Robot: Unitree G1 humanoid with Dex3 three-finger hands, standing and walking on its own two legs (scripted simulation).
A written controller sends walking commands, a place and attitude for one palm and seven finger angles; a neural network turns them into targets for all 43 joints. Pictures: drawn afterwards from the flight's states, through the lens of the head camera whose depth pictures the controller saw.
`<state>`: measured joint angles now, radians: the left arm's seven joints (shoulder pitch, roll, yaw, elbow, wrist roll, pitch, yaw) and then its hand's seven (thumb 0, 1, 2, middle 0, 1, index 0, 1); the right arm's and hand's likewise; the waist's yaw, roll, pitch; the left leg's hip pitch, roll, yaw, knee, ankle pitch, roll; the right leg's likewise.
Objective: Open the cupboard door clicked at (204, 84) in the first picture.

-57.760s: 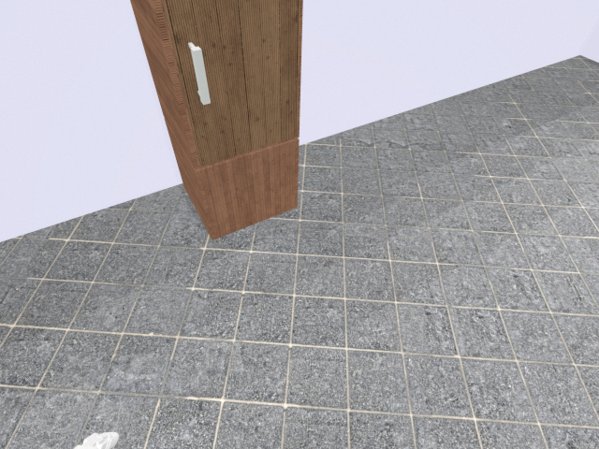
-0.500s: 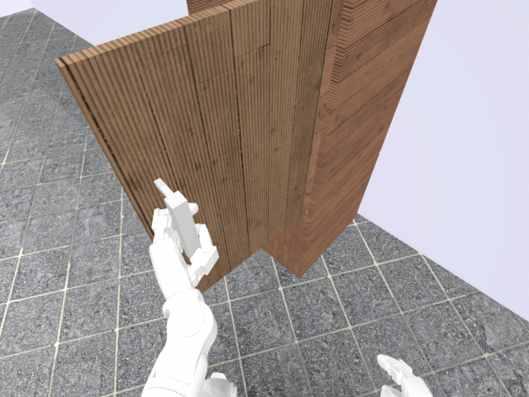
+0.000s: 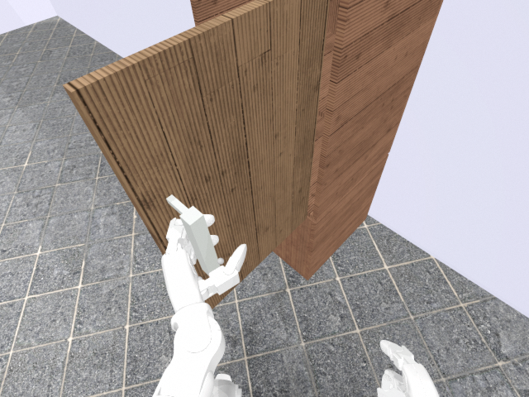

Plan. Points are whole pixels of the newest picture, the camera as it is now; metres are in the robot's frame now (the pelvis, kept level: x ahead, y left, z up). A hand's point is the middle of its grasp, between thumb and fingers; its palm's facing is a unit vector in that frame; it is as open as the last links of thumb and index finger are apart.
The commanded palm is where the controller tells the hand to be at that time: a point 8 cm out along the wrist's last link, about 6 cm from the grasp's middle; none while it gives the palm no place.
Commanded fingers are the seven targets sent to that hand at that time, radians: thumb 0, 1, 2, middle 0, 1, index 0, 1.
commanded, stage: open thumb and fingers to let go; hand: left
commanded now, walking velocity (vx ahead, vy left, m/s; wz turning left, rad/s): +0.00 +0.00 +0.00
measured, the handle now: (194, 237) +0.34 +0.12 +0.06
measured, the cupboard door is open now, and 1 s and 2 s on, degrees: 91 93 93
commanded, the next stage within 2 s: slide the hand sideways off the handle in 0.48 s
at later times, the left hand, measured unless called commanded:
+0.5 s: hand (221, 262) +0.31 +0.08 +0.05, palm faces +0.32 -0.95 -0.02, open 14.9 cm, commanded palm +0.26 +0.12 +0.05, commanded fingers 0.00 -0.50 0.30 -0.15 -0.30 -0.15 -0.30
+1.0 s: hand (216, 284) +0.27 +0.08 +0.05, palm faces -0.07 -1.00 +0.04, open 16.2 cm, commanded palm +0.24 +0.14 +0.05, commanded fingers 0.00 -0.50 0.30 -0.15 -0.30 -0.15 -0.30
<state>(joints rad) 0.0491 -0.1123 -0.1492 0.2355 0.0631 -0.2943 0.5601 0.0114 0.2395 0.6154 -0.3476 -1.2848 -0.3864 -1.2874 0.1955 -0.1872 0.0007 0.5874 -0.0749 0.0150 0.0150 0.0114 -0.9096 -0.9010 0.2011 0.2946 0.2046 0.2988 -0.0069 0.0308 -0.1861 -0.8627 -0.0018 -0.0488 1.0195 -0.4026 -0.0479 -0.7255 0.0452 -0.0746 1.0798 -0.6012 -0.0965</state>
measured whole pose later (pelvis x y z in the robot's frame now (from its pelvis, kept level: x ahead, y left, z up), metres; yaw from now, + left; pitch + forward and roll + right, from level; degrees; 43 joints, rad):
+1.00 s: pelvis -0.01 +0.04 +0.00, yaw -3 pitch +13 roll -1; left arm 0.11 0.00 -0.23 0.16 -0.01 -0.37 0.19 -0.01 -0.51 0.30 -0.15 -0.32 -0.18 -0.33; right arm 0.26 -0.21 0.01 0.49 -0.03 0.02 0.04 0.01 -0.91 -0.90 0.20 0.29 0.20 0.30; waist -0.02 0.03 -0.16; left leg -0.89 0.00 0.00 1.08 -0.42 0.01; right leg -0.75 0.04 -0.03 1.10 -0.59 -0.04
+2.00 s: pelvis -0.01 +0.03 -0.02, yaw -2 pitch +14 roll -1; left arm 0.54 0.17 -0.05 -0.22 -0.17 -0.39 -0.06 -0.02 -0.51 0.30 -0.15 -0.30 -0.15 -0.31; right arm 0.25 -0.21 0.01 0.42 0.01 -0.01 -0.04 0.01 -0.91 -0.90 0.20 0.29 0.21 0.30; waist 0.01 0.05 -0.17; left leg -0.96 0.01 -0.05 1.17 -0.46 -0.02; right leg -0.79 0.06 -0.07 1.18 -0.63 -0.06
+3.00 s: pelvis +0.03 +0.07 +0.07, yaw -3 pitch +0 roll -1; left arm 0.53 0.37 0.28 -0.45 -0.07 -0.04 0.13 0.00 0.45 0.71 -0.19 -0.30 -0.19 -0.31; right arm 0.24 -0.21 0.06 0.55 0.02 -0.06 -0.10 0.01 -0.91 -0.90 0.20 0.30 0.21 0.30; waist 0.05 0.04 -0.07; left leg -0.32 -0.03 0.02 0.58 -0.28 0.04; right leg -0.15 0.01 0.01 0.52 -0.37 0.00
